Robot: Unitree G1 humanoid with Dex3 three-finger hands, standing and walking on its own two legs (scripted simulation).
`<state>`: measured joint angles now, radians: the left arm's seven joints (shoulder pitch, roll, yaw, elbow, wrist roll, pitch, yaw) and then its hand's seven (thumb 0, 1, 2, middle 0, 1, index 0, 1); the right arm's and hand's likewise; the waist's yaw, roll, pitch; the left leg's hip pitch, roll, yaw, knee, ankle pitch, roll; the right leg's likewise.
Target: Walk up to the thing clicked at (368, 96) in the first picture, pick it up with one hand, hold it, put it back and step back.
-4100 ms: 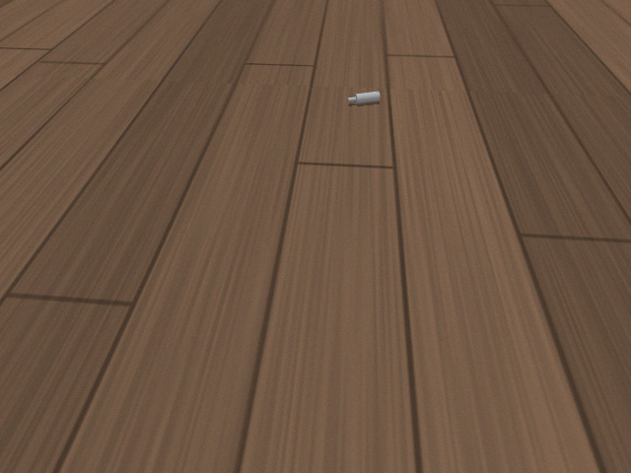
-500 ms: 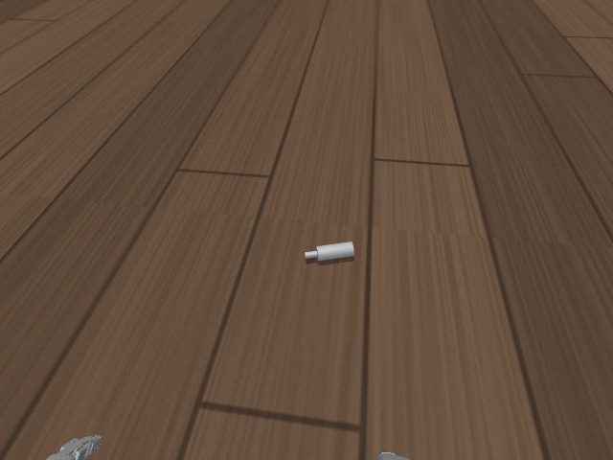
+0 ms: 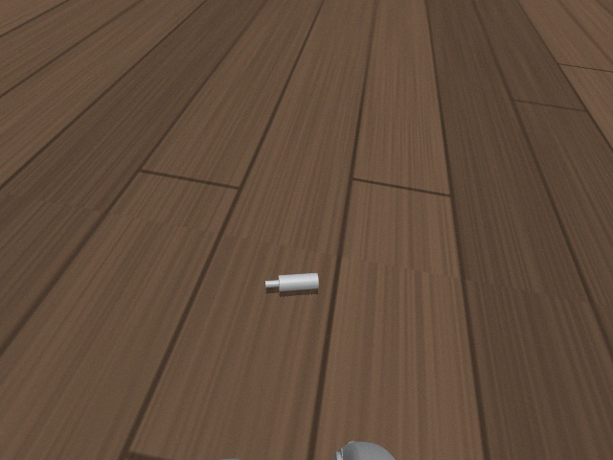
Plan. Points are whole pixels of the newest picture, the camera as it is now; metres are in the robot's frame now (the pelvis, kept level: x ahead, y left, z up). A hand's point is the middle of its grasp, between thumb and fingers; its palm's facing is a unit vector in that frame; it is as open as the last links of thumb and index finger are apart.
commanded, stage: walk up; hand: left
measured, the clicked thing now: (291, 282) +0.83 +0.04 -0.72
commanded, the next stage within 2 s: none
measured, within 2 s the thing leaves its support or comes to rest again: neither
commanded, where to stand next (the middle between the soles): +0.48 -0.26 m, yaw +6 degrees
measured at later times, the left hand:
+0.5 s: hand (224, 441) +0.17 +0.12 -0.13, palm faces +0.04 -0.93 -0.38, open 7.4 cm
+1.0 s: hand (311, 329) +0.35 +0.00 -0.13, palm faces +0.06 -0.90 -0.43, open 7.3 cm
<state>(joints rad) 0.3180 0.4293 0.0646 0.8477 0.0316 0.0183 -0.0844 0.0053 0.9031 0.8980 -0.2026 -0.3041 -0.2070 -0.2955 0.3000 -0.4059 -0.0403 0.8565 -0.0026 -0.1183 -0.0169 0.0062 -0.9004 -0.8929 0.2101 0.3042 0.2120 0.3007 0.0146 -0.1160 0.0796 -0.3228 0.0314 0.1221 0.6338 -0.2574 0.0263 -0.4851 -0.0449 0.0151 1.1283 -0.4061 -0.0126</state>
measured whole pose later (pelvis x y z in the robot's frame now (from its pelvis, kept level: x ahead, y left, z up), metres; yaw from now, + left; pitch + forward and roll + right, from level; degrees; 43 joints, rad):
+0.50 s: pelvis +0.16 -0.16 +0.01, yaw +2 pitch -2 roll +0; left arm 0.34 0.43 0.07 0.84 0.03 -0.02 -0.06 0.00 0.90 0.90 -0.20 -0.30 -0.21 -0.30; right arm 0.27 -0.41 -0.03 0.92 -0.01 -0.09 0.02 0.01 -0.90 -0.89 0.21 0.30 0.21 0.30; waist 0.07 -0.01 0.08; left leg -0.49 0.04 0.09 0.80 -0.35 0.03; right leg -0.24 -0.02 -0.13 0.62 -0.35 -0.06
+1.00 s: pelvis +0.31 -0.30 -0.01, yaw +3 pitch -3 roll +0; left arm 0.30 0.45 0.09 0.85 0.02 -0.05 -0.06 0.00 0.90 0.90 -0.20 -0.30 -0.21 -0.30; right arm 0.31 -0.49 -0.07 0.96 -0.02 -0.03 0.00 0.01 -0.90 -0.89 0.21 0.30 0.21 0.30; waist 0.02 0.02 0.05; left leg -0.48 0.05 -0.07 1.15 -0.46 0.04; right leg -0.40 -0.07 -0.06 0.78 -0.33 0.00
